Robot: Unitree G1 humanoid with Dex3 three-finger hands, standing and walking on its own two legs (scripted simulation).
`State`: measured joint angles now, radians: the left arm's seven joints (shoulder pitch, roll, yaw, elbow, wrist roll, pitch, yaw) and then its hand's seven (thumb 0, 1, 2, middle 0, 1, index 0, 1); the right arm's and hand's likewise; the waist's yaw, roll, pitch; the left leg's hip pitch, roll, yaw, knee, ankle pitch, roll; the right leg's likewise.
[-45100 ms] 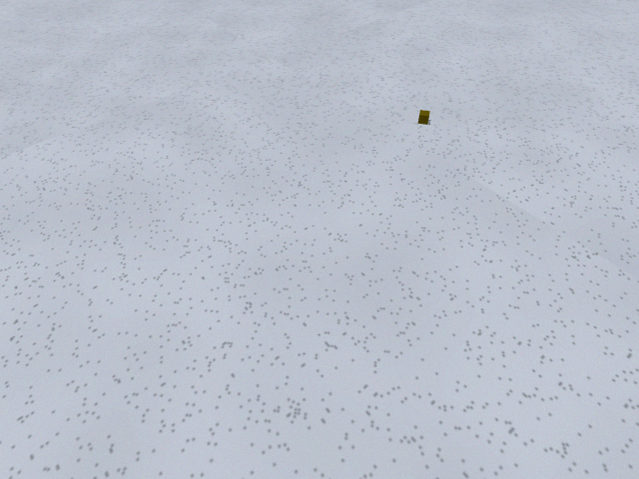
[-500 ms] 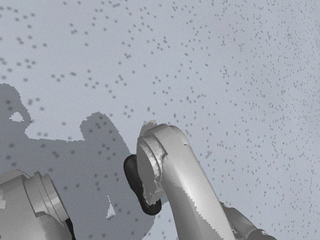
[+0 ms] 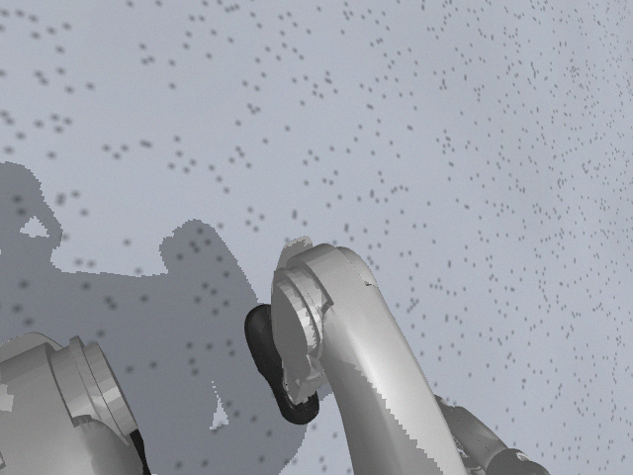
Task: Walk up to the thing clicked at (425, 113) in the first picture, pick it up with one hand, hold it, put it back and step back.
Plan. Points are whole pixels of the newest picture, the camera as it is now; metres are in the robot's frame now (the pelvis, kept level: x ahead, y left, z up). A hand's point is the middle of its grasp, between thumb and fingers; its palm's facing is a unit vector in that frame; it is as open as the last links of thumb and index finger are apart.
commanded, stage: open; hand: left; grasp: from above
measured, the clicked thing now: out of the picture +0.47 +0.37 -0.28
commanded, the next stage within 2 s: withdraw in 0.04 s
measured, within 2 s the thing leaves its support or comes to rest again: neither
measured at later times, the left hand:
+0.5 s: hand out of the picture +0.49 +0.39 -0.16, palm faces -0.31 -0.09 -0.95, open 13.5 cm
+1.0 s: hand out of the picture +0.45 +0.36 -0.13, palm faces -0.49 -0.14 -0.86, open 13.1 cm
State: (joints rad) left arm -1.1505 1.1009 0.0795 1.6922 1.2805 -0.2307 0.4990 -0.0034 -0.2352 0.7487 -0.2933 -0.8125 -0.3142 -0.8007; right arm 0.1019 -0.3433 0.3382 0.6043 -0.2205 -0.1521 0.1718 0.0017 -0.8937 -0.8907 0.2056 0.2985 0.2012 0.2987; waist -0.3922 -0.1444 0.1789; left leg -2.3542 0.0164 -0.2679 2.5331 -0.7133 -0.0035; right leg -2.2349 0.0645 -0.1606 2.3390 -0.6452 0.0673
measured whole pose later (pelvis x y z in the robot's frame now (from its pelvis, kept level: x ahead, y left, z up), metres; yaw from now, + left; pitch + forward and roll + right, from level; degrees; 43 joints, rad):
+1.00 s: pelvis -0.01 -0.01 +0.03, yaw +5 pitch +32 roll -11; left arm -1.08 0.93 0.03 1.38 1.23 -0.29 0.16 0.00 -0.33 0.87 -0.23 -0.84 -0.24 -0.85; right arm 0.15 -0.35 0.19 0.60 -0.13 0.08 0.07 0.00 -0.90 -0.89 0.20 0.30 0.20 0.30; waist -0.29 -0.04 0.03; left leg -2.32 0.00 -0.18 2.37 -0.63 0.00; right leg -2.21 0.02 -0.10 2.25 -0.62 0.04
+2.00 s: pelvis +0.01 -0.01 +0.25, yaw +13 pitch +27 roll -5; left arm -0.08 0.40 0.05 0.35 0.24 0.21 0.04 0.01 0.88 0.90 -0.21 -0.30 -0.22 -0.30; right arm 0.09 -0.23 0.02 0.56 0.04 -0.05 -0.03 0.01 -0.91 -0.90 0.20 0.30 0.20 0.30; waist -0.07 0.03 -0.19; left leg -1.53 0.02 -0.09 1.67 -0.60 -0.01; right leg -1.47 -0.01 -0.05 1.60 -0.60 0.02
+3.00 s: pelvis +0.08 +0.00 +0.40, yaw +16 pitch +10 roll -3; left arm 0.50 0.22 0.03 -0.13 -0.05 0.45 0.01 0.01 0.90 0.90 -0.20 -0.30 -0.20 -0.30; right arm 0.28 -0.22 0.04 0.54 0.01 -0.24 -0.19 0.02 -0.90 -0.90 0.21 0.30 0.20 0.30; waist -0.03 0.05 -0.15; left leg -0.71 0.03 -0.07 1.02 -0.48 -0.02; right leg -0.65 -0.01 -0.06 0.96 -0.47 0.01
